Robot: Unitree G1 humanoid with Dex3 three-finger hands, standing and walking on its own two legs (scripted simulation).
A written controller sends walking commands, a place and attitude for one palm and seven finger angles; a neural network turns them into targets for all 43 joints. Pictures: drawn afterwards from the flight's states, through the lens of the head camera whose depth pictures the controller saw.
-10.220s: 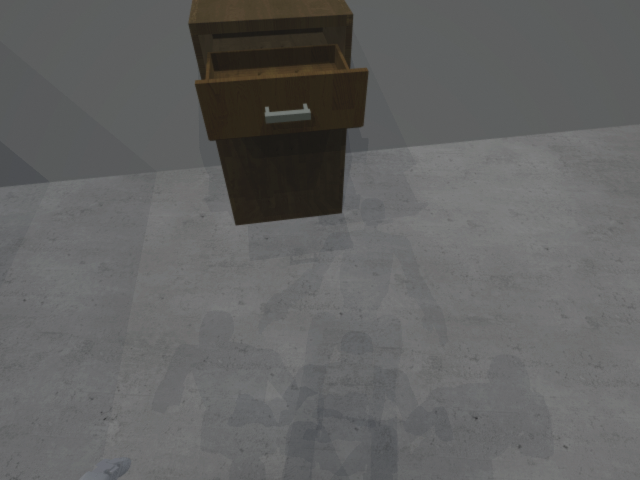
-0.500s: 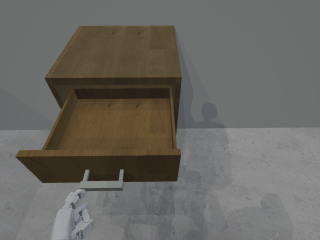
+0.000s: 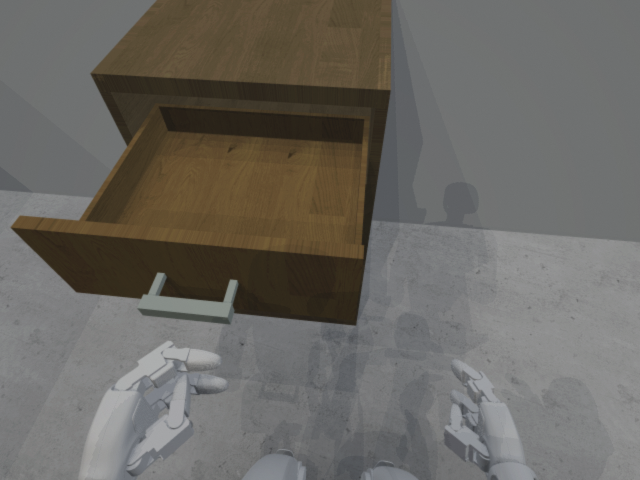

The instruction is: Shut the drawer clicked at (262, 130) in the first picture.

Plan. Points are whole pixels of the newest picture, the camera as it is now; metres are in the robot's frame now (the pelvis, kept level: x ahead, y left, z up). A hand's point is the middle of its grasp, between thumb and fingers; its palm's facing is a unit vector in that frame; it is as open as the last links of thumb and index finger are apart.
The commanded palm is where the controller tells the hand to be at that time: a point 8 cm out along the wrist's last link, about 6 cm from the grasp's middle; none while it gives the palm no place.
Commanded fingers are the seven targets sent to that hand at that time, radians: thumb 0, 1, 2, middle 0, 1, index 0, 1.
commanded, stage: raise the hand and make a fist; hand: left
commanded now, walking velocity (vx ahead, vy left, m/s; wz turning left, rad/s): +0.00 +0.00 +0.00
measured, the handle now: (191, 296) +0.33 +0.21 +0.02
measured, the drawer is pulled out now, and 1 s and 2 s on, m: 0.29 0.29 0.29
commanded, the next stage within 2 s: bring the fist close to the handle in 1.22 s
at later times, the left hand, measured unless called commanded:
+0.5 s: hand (152, 441) +0.15 +0.17 +0.09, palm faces +0.01 -1.00 -0.06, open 3.1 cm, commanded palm +0.11 +0.23 +0.10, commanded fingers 0.00 0.90 0.90 -1.40 -1.60 -1.40 -1.60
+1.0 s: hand (134, 428) +0.15 +0.18 +0.12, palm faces +0.00 -1.00 -0.03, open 3.3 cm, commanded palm +0.11 +0.23 +0.12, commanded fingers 0.00 0.90 0.90 -1.40 -1.60 -1.40 -1.60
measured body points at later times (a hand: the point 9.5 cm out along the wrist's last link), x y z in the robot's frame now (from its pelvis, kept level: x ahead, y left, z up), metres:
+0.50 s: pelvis +0.00 +0.00 +0.02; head +0.04 -0.01 +0.47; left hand +0.14 +0.22 +0.10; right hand +0.21 -0.25 -0.04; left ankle +0.02 +0.10 -0.66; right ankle +0.02 -0.05 -0.66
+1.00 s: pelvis +0.01 +0.04 +0.03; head +0.03 +0.03 +0.47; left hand +0.15 +0.23 +0.12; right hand +0.21 -0.19 -0.03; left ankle +0.02 +0.10 -0.66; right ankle +0.02 -0.05 -0.66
